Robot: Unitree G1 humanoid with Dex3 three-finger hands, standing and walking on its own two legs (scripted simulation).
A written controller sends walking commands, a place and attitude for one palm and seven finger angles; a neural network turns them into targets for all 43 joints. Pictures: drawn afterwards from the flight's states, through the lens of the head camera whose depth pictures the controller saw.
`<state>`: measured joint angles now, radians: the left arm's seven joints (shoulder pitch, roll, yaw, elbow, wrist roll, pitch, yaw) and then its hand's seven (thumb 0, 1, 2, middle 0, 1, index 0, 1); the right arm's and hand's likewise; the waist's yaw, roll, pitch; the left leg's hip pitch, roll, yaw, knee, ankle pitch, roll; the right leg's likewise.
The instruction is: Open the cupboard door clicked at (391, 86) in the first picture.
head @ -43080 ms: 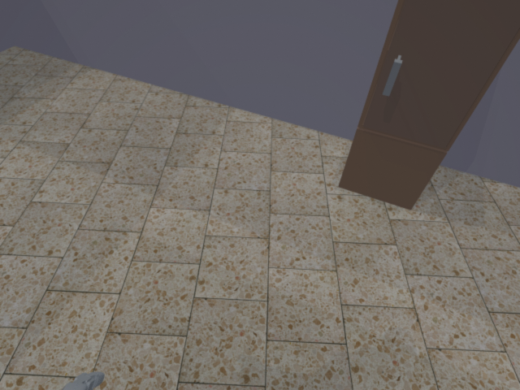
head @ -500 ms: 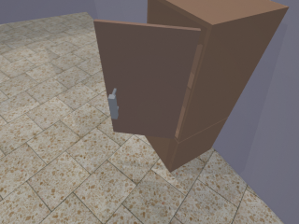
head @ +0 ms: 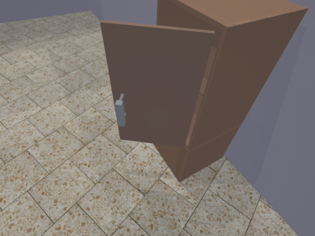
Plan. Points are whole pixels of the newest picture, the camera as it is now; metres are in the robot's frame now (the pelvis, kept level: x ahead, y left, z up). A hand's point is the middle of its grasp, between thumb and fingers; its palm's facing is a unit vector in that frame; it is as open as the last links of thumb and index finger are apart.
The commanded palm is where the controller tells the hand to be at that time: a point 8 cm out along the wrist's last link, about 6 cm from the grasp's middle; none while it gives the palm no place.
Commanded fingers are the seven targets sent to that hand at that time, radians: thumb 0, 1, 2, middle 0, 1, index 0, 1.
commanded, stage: come to a stop and stand still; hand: left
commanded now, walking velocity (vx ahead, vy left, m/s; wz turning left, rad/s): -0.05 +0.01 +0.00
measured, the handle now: (122, 109) +0.59 +0.18 -0.09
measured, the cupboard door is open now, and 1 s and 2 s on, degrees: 53 53 53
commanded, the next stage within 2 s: look again from close up in 0.88 s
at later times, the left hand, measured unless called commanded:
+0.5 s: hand out of the picture -0.02 +0.17 -0.18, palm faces +0.02 -0.98 -0.18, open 7.4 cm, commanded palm none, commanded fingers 0.00 0.90 0.90 -0.20 -0.30 -0.20 -0.30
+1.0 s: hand out of the picture -0.04 +0.15 -0.18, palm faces +0.03 -0.99 -0.13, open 7.4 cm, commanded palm none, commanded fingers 0.00 0.90 0.90 -0.20 -0.30 -0.20 -0.30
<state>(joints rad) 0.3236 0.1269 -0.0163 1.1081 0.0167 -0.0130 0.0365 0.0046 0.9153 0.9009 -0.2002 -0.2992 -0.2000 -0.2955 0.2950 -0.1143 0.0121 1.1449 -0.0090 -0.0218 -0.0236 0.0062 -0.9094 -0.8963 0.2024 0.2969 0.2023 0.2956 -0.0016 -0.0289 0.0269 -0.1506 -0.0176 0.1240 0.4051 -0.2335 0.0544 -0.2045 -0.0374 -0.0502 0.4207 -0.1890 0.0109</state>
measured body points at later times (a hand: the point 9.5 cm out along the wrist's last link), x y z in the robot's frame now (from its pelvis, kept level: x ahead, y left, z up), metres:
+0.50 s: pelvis -0.02 +0.00 +0.00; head -0.03 +0.00 +0.45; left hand -0.02 +0.22 -0.16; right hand +0.00 -0.22 -0.16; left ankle +0.00 +0.08 -0.74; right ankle +0.02 -0.13 -0.74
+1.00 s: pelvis -0.02 +0.00 +0.00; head -0.03 +0.01 +0.45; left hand -0.04 +0.20 -0.17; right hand -0.04 -0.21 -0.16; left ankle +0.00 +0.08 -0.74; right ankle +0.02 -0.13 -0.74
